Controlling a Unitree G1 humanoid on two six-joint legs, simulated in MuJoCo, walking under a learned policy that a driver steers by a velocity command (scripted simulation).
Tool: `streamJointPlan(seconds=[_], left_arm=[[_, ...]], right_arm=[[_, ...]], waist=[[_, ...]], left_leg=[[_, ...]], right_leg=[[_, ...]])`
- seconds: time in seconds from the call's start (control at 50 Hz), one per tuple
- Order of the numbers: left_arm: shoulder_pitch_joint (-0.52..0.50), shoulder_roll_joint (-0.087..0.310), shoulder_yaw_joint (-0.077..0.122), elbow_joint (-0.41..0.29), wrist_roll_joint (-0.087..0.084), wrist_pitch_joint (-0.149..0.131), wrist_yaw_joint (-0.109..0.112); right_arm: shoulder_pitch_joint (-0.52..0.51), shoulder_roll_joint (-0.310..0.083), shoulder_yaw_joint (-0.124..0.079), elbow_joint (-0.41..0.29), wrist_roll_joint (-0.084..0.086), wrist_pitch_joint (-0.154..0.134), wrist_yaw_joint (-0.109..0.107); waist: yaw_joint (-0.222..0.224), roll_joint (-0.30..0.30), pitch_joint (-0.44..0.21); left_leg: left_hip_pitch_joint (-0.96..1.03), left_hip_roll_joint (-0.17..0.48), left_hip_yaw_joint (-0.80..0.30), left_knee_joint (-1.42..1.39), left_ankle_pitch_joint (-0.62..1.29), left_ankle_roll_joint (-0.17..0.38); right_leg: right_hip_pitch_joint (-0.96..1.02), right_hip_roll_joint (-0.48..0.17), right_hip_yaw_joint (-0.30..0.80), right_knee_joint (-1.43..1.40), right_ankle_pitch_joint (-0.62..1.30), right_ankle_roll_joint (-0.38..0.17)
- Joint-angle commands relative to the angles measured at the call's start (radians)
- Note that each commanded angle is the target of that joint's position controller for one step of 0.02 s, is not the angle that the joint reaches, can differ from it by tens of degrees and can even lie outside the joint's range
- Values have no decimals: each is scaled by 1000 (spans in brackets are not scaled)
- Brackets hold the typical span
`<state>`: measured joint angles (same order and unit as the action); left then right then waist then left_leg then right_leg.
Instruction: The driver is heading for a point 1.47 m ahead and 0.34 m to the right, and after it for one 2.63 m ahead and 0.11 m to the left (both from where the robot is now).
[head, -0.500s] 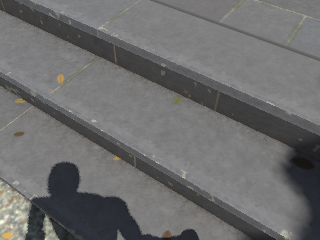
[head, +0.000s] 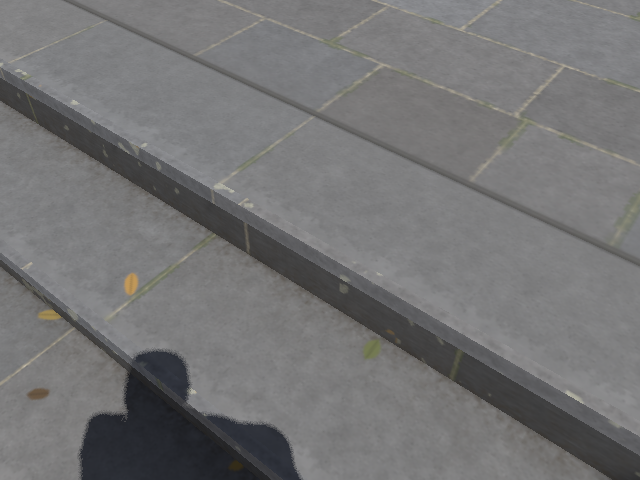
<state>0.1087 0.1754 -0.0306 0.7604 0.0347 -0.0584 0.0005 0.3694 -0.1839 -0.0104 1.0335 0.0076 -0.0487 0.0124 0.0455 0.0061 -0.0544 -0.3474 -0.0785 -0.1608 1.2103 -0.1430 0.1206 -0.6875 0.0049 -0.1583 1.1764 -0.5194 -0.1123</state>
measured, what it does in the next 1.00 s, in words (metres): climbs, turning right: left foot 0.10 m higher, then left foot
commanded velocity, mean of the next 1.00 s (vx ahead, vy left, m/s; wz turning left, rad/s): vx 0.50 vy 0.00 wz -0.27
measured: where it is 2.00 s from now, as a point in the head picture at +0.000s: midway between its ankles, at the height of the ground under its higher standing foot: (419, 164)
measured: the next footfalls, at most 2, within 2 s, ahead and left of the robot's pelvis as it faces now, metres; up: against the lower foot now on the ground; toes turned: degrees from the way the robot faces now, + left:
left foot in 0.40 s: +0.39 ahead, +0.17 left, +0.10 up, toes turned +5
left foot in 0.54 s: +0.38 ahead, +0.20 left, +0.00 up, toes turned +0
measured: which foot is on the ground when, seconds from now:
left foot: up 0.00-0.38, down 0.40-0.44, up 0.46-0.52, down 0.54-0.86, up 0.88-1.00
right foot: down 0.00-0.54, up 0.56-0.82, down 0.84-1.00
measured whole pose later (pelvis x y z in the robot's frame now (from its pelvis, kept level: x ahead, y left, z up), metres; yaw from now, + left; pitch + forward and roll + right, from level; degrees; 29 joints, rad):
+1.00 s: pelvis +0.57 +0.06 +0.23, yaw -18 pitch +1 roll +1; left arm 0.36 0.20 -0.01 0.86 0.00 -0.01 -0.04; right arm 0.06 -0.20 0.02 0.67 -0.01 -0.12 0.06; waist 0.01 0.02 -0.09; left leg -0.76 -0.05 -0.05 2.06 -0.28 0.09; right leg -0.43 0.12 0.04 0.87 -0.45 -0.09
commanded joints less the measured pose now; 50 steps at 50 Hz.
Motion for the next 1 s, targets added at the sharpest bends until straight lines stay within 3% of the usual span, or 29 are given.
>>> streamJointPlan(seconds=[0.02,0.04,0.08,0.12,0.18,0.26,0.3,0.44,0.48,0.5,0.52,0.54,0.56,0.58,0.6,0.62,0.68,0.72,0.76,0.8,0.82,0.84,0.86,0.88,0.9,0.92,0.94,0.96,1.0], left_arm=[[192,-25,5,151,-2,-4,-14],[142,-91,-8,172,7,-8,-24],[162,-101,-9,216,10,-5,-37],[233,-43,1,242,7,-2,-47],[250,48,18,196,-5,-14,-26],[395,102,37,223,-27,-50,16],[458,86,36,236,-7,-29,24],[712,76,52,317,-37,57,49],[558,92,45,272,-7,58,39],[510,158,60,251,-12,39,31],[367,216,78,197,-19,15,22],[167,152,71,120,-5,-17,11],[187,-5,43,99,22,-67,-4],[237,18,62,111,-36,-106,-20],[176,56,79,75,-85,-101,-24],[112,-7,60,27,-117,-65,-19],[-43,-207,-40,-145,-91,19,-24],[-38,-156,-73,-268,-75,15,-27],[180,14,-23,-182,-62,7,-17],[288,101,25,-78,-15,17,23],[375,107,32,-64,17,32,37],[378,169,57,-67,9,40,34],[327,235,89,-59,-2,47,9],[254,370,117,-62,16,56,7],[172,242,67,-99,24,53,0],[282,143,48,-22,-8,53,-23],[321,112,42,53,-46,46,-38],[300,57,25,88,-60,40,-51],[236,-27,3,101,-39,41,-60]], right_arm=[[-224,4,5,-246,28,-42,35],[-139,17,8,-223,26,-24,21],[-41,58,34,-213,34,0,10],[-87,90,60,-248,28,-8,10],[-206,-15,52,-301,-14,-30,-2],[-367,-42,36,-333,-8,-37,-3],[-380,-16,35,-313,6,-26,15],[-674,38,59,-453,5,-76,88],[-519,-33,35,-449,6,-97,84],[-332,-97,0,-395,10,-95,66],[-112,-184,-42,-313,27,-68,31],[111,-267,-72,-207,28,-36,0],[153,-342,-73,-182,-37,2,-29],[232,-261,-52,-195,-98,29,-40],[193,-209,-44,-179,-104,41,-36],[119,-142,-36,-145,-75,49,-27],[-56,28,12,-74,-40,38,-6],[-310,-41,20,-129,-64,29,-2],[-420,-98,28,-171,-59,-18,-25],[-358,-324,-24,-195,-24,-46,-33],[-377,-431,-57,-210,0,-40,-31],[-375,-393,-52,-228,23,-18,-30],[-330,-319,-39,-252,14,-11,-44],[-265,-146,-3,-333,-68,-42,-14],[-152,-142,-12,-319,-48,-85,46],[-234,-117,-19,-369,-13,-89,71],[-318,-18,13,-435,-12,-95,65],[-328,57,56,-462,-18,-94,57],[-237,67,77,-461,-9,-86,53]], waist=[[-36,4,188],[-106,8,170],[-146,-50,149],[-139,-35,155],[-100,9,104],[-7,-76,10],[29,-114,-4],[112,-144,184],[-34,-188,36],[-127,-201,-74],[-238,-220,-147],[-304,-125,-191],[-214,254,-248],[-254,252,-411],[-236,203,-366],[-179,228,-227],[-5,114,132],[153,176,191],[264,155,33],[266,108,-194],[295,193,-224],[286,192,-225],[232,70,-139],[70,-499,-96],[25,-323,-307],[36,-118,-147],[-6,-40,99],[-51,-18,172],[-133,-5,183]], left_leg=[[-557,14,-63,612,-101,59],[-527,40,-48,612,-61,57],[-616,38,-35,701,-62,57],[-775,60,-23,694,-17,44],[-669,79,93,302,221,-52],[-656,167,203,34,337,-113],[-690,166,228,-34,261,-119],[-1011,136,313,-175,-234,-79],[-357,25,357,-510,-196,-59],[58,41,274,-738,92,-52],[436,132,145,-833,275,-48],[765,302,9,-891,676,-51],[1058,488,-83,-560,1659,-58],[1044,609,-136,-581,1747,82],[964,590,-126,-662,1401,147],[843,568,-107,-782,885,151],[333,465,109,-949,312,-12],[-197,316,398,-1137,292,-73],[-490,186,574,-1104,898,-29],[-140,278,480,-947,1867,16],[125,380,400,-802,2019,39],[318,375,380,-603,2039,42],[233,308,312,-267,1441,34],[-150,-26,241,347,-114,-98],[-308,-45,3,796,-184,-80],[-471,-39,13,957,-178,-49],[-706,-24,49,1020,-218,-29],[-838,6,77,1008,-241,-22],[-848,57,120,1021,-181,-14]], right_leg=[[146,-296,723,-797,-183,-123],[87,-239,546,-774,-69,-62],[143,-208,391,-813,67,-30],[213,-187,299,-847,123,-28],[154,-146,167,-924,188,-47],[488,-208,222,-1007,462,-87],[690,-240,227,-975,503,-86],[1202,-307,325,-908,955,-58],[949,-215,246,-727,1691,-8],[803,-221,278,-581,1722,11],[555,-191,303,-429,1473,33],[249,-70,279,-148,701,66],[-182,54,283,331,-88,85],[-309,65,396,717,-82,89],[-433,49,338,925,-63,96],[-601,25,235,1138,-110,93],[-769,-32,247,1353,-67,13],[-389,-63,170,787,99,4],[280,79,-9,519,342,49],[446,143,-66,431,263,60],[391,80,-4,222,121,47],[367,107,-6,-85,142,28],[464,102,196,-474,326,-33],[612,-93,701,-600,1181,-212],[660,-204,1017,-722,794,-294],[525,-210,1028,-796,315,-258],[436,-159,928,-796,121,-210],[431,-127,768,-759,109,-156],[302,-71,589,-774,160,-97]])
